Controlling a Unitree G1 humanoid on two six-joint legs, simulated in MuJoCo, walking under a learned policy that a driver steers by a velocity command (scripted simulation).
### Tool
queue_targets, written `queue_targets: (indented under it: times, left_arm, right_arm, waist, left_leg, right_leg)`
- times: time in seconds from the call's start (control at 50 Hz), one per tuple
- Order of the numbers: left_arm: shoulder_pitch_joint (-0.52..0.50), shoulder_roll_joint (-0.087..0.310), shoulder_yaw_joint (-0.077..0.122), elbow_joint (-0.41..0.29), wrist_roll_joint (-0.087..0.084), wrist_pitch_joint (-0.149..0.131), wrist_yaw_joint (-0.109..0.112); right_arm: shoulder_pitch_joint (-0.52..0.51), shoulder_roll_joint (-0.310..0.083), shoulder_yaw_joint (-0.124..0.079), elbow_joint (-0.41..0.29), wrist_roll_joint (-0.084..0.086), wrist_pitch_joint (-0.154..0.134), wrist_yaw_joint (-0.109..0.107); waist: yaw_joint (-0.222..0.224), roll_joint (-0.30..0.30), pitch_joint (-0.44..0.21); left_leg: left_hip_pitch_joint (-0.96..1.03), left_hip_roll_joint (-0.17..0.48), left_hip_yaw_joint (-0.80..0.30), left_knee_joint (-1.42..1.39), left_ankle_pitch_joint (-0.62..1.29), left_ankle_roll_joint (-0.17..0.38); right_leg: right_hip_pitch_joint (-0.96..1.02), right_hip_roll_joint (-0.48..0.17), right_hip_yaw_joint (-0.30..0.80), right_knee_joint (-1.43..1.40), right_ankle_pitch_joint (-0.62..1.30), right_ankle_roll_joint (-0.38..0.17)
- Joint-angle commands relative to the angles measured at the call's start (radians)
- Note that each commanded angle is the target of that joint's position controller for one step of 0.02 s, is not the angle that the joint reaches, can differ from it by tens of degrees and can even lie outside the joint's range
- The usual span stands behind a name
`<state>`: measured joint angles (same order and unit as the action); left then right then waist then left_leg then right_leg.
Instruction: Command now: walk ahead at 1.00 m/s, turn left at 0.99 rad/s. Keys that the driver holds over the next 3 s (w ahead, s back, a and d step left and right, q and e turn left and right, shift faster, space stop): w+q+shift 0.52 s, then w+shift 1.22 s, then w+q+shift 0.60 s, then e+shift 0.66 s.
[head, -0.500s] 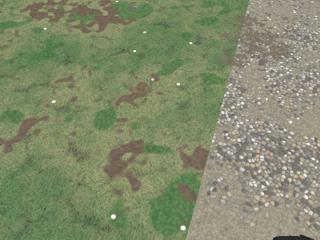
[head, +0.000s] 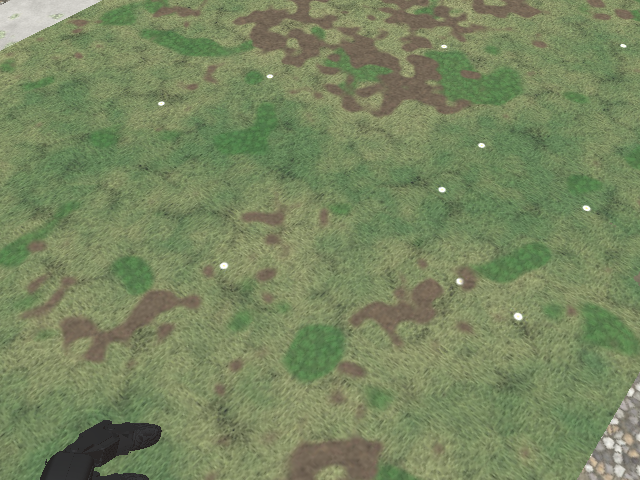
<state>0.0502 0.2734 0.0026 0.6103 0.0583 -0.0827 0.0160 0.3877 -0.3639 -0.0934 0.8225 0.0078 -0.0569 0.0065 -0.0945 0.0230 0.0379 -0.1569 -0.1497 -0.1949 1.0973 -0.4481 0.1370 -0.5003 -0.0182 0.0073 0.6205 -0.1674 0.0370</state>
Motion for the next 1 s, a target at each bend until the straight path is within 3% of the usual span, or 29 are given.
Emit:
queue_targets:
  times: [0.02,0.04,0.1,0.14,0.2,0.26,0.32,0.36,0.38,0.4,0.42,0.44,0.46,0.48,0.5,0.54,0.58,0.62,0.68,0.72,0.76,0.8,0.82,0.84,0.86,0.88,0.92,0.96,1.0]
  left_arm:
    - [0.219,0.13,0.073,0.014,-0.002,0.01,0.003]
    - [0.245,0.113,0.068,0.045,0.0,0.01,0.002]
    - [0.31,0.071,0.056,0.133,-0.028,-0.018,-0.015]
    - [0.304,0.078,0.057,0.151,-0.036,-0.035,-0.025]
    - [0.273,0.102,0.059,0.166,-0.029,-0.051,-0.027]
    - [0.343,0.138,0.066,0.2,-0.029,-0.05,-0.019]
    - [0.403,0.209,0.079,0.207,-0.03,-0.029,-0.002]
    - [0.367,0.274,0.097,0.189,-0.024,0.006,0.011]
    - [0.321,0.282,0.101,0.163,-0.022,0.022,0.009]
    - [0.312,0.249,0.099,0.152,-0.016,0.029,0.0]
    - [0.328,0.094,0.063,0.083,-0.01,0.025,-0.021]
    - [0.276,0.152,0.065,-0.026,-0.028,-0.001,-0.02]
    - [0.189,0.16,0.057,-0.042,-0.028,-0.025,-0.02]
    - [0.184,0.15,0.047,-0.033,-0.029,-0.035,-0.017]
    - [0.169,0.14,0.042,-0.026,-0.013,-0.027,-0.013]
    - [0.239,0.133,0.039,0.001,0.016,0.017,-0.014]
    - [0.173,0.1,0.027,-0.024,0.015,0.041,-0.024]
    - [0.041,0.056,0.007,-0.073,0.002,0.036,-0.038]
    - [-0.032,0.042,-0.001,-0.077,-0.021,0.025,-0.053]
    - [-0.077,0.068,0.007,-0.081,-0.029,0.023,-0.052]
    - [-0.071,0.102,0.022,-0.08,-0.024,0.021,-0.042]
    - [0.135,0.165,0.055,-0.026,-0.031,0.016,-0.023]
    - [0.345,0.191,0.072,0.03,-0.035,0.018,-0.007]
    - [0.557,0.258,0.095,0.073,-0.016,0.022,0.015]
    - [0.508,0.337,0.117,0.086,0.0,0.019,-0.001]
    - [0.398,0.239,0.107,0.062,-0.011,0.023,-0.024]
    - [0.333,0.123,0.083,0.092,-0.015,0.012,-0.031]
    - [0.348,0.09,0.066,0.149,-0.009,-0.002,-0.028]
    - [0.371,0.091,0.063,0.187,-0.032,-0.019,-0.03]
  right_arm:
    - [-0.124,-0.061,0.019,-0.139,-0.03,-0.002,0.011]
    - [-0.168,-0.047,0.02,-0.148,-0.04,0.008,0.028]
    - [-0.218,0.03,0.045,-0.211,-0.045,0.046,0.06]
    - [-0.276,0.032,0.055,-0.254,-0.046,0.055,0.07]
    - [-0.359,0.019,0.062,-0.3,-0.036,0.061,0.079]
    - [-0.476,0.019,0.07,-0.321,-0.043,0.056,0.1]
    - [-0.453,0.011,0.067,-0.3,-0.039,0.049,0.093]
    - [-0.225,-0.043,0.04,-0.24,-0.034,0.044,0.071]
    - [-0.014,-0.09,0.011,-0.174,-0.032,0.038,0.055]
    - [0.086,-0.134,-0.022,-0.119,-0.029,0.039,0.029]
    - [-0.036,-0.232,-0.044,-0.141,-0.019,0.055,0.011]
    - [0.01,-0.28,-0.056,-0.187,-0.04,0.068,0.012]
    - [0.028,-0.245,-0.057,-0.167,-0.035,0.066,0.002]
    - [0.007,-0.195,-0.046,-0.142,-0.029,0.054,-0.006]
    - [-0.025,-0.166,-0.036,-0.136,-0.027,0.036,-0.013]
    - [-0.079,-0.105,-0.008,-0.141,-0.021,0.005,-0.019]
    - [-0.062,-0.079,0.005,-0.124,-0.017,-0.021,-0.011]
    - [-0.043,-0.068,0.008,-0.103,-0.019,-0.035,-0.005]
    - [0.014,-0.07,0.007,-0.068,0.003,-0.051,0.01]
    - [0.053,-0.091,0.004,-0.043,0.003,-0.054,0.008]
    - [0.069,-0.124,0.001,-0.021,-0.007,-0.05,-0.002]
    - [0.06,-0.172,-0.008,-0.007,-0.033,-0.04,-0.013]
    - [-0.001,-0.172,-0.008,-0.013,-0.046,-0.034,-0.014]
    - [-0.03,-0.086,0.015,-0.037,-0.056,-0.04,-0.016]
    - [0.11,0.037,0.045,-0.08,0.013,-0.052,-0.002]
    - [0.045,-0.028,0.051,-0.062,-0.018,-0.051,-0.013]
    - [-0.126,-0.036,0.054,-0.09,-0.034,-0.044,0.002]
    - [-0.164,0.013,0.069,-0.126,-0.052,-0.025,0.025]
    - [-0.185,0.04,0.081,-0.143,-0.056,-0.009,0.036]
  waist:
    - [0.158,-0.092,-0.159]
    - [0.156,-0.054,-0.104]
    - [0.106,-0.114,-0.025]
    - [0.088,-0.109,0.001]
    - [0.06,-0.107,0.063]
    - [0.098,-0.053,0.123]
    - [0.07,-0.099,0.052]
    - [-0.063,-0.15,-0.082]
    - [-0.148,-0.146,-0.174]
    - [-0.164,-0.054,-0.206]
    - [-0.005,0.221,-0.155]
    - [-0.028,0.135,-0.353]
    - [-0.034,0.004,-0.269]
    - [0.018,-0.068,-0.111]
    - [0.063,-0.113,-0.059]
    - [0.143,-0.12,-0.023]
    - [0.141,-0.101,0.022]
    - [0.107,-0.063,0.068]
    - [0.047,-0.029,0.047]
    - [0.016,-0.019,0.046]
    - [0.026,-0.002,0.011]
    - [0.135,0.048,-0.121]
    - [0.262,0.044,-0.198]
    - [0.346,-0.038,-0.311]
    - [0.194,-0.466,-0.437]
    - [0.195,-0.251,-0.314]
    - [0.173,0.013,-0.1]
    - [0.116,-0.028,-0.027]
    - [0.084,-0.063,0.023]
  left_leg:
    - [-0.616,0.152,0.093,0.282,0.159,-0.021]
    - [-0.599,0.181,0.099,0.257,0.167,-0.026]
    - [-0.633,0.243,0.105,0.241,0.178,-0.036]
    - [-0.66,0.258,0.12,0.215,0.256,-0.041]
    - [-0.636,0.257,0.164,0.055,0.404,-0.04]
    - [-0.556,0.217,0.299,-0.198,0.465,0.002]
    - [-0.401,0.107,0.406,-0.31,0.39,0.057]
    - [-0.164,0.046,0.39,-0.322,0.268,0.094]
    - [0.076,0.023,0.345,-0.371,0.224,0.125]
    - [0.319,0.047,0.238,-0.453,0.184,0.15]
    - [0.457,0.265,-0.188,-0.518,0.192,0.223]
    - [0.62,0.376,-0.578,-0.703,0.101,0.36]
    - [0.541,0.393,-0.602,-0.812,0.066,0.322]
    - [0.359,0.366,-0.53,-0.848,0.126,0.291]
    - [0.215,0.315,-0.445,-0.85,0.208,0.263]
    - [0.014,0.257,-0.309,-0.86,0.328,0.245]
    - [-0.122,0.211,-0.225,-0.908,0.35,0.229]
    - [-0.193,0.156,-0.143,-0.953,0.423,0.191]
    - [-0.163,0.151,-0.087,-0.987,0.601,0.128]
    - [-0.016,0.194,-0.092,-0.982,0.716,0.108]
    - [0.151,0.22,-0.072,-0.877,1.012,0.078]
    - [0.237,0.245,-0.062,-0.597,1.301,0.037]
    - [0.133,0.218,-0.027,-0.348,1.236,0.022]
    - [-0.067,0.162,0.024,0.026,0.943,0.014]
    - [-0.409,-0.044,0.073,0.382,0.073,-0.048]
    - [-0.555,0.04,0.036,0.422,0.079,-0.019]
    - [-0.561,0.131,0.054,0.316,0.165,-0.018]
    - [-0.529,0.165,0.046,0.232,0.145,-0.025]
    - [-0.566,0.191,0.048,0.151,0.132,-0.04]
  right_leg:
    - [0.626,-0.352,0.556,-0.356,-0.496,-0.163]
    - [0.544,-0.307,0.418,-0.367,-0.331,-0.143]
    - [0.434,-0.283,0.204,-0.417,-0.125,-0.118]
    - [0.396,-0.278,0.076,-0.455,0.021,-0.11]
    - [0.341,-0.234,-0.117,-0.504,0.181,-0.085]
    - [0.396,-0.19,-0.258,-0.538,0.356,-0.059]
    - [0.552,-0.207,-0.311,-0.371,1.037,-0.037]
    - [0.576,-0.259,-0.295,-0.05,1.291,-0.051]
    - [0.478,-0.271,-0.267,0.218,1.236,-0.069]
    - [0.252,-0.192,-0.26,0.561,0.679,-0.054]
    - [-0.155,0.0,-0.24,0.945,-0.306,-0.006]
    - [-0.343,0.038,-0.001,1.065,-0.307,0.003]
    - [-0.394,-0.023,0.067,0.982,-0.236,-0.006]
    - [-0.37,-0.061,0.064,0.866,-0.198,-0.008]
    - [-0.298,-0.09,0.065,0.784,-0.211,0.0]
    - [-0.176,-0.125,0.063,0.667,-0.251,0.026]
    - [-0.131,-0.144,0.026,0.504,-0.222,0.04]
    - [-0.088,-0.137,-0.011,0.306,-0.007,0.03]
    - [0.064,-0.086,-0.047,0.073,0.333,-0.022]
    - [0.056,-0.059,-0.057,-0.015,0.362,-0.054]
    - [0.073,-0.002,-0.077,-0.076,0.256,-0.089]
    - [0.261,0.063,-0.073,-0.064,0.071,-0.117]
    - [0.478,0.033,-0.061,-0.078,0.025,-0.131]
    - [0.723,-0.129,0.114,-0.022,-0.242,-0.156]
    - [0.921,-0.392,0.785,-0.266,-0.443,-0.303]
    - [0.845,-0.361,0.857,-0.338,-0.508,-0.313]
    - [0.572,-0.299,0.558,-0.351,-0.338,-0.29]
    - [0.409,-0.236,0.41,-0.395,-0.264,-0.254]
    - [0.353,-0.215,0.329,-0.462,-0.228,-0.242]
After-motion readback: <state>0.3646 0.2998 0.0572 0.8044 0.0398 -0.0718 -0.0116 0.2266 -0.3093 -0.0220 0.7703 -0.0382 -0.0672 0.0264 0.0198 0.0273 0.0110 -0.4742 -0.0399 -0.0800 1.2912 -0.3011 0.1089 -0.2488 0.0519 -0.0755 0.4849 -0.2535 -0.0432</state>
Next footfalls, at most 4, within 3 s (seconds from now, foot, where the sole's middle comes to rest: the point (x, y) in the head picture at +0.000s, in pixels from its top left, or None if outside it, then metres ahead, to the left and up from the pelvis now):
0.40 left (248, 457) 0.50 0.12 -0.75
0.82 right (201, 275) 0.96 0.23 -0.75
1.28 left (25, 229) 1.14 0.68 -0.75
1.72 right None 1.60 0.86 -0.75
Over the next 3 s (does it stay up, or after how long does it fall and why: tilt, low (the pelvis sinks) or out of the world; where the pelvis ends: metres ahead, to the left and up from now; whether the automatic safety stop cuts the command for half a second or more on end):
stays up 1.72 1.22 -0.03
